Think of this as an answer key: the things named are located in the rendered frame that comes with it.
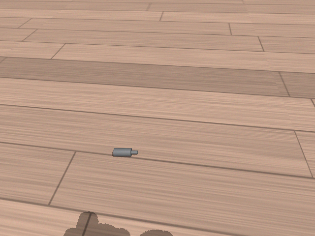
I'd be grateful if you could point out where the bottle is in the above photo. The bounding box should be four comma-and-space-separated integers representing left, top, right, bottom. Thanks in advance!
113, 148, 138, 156

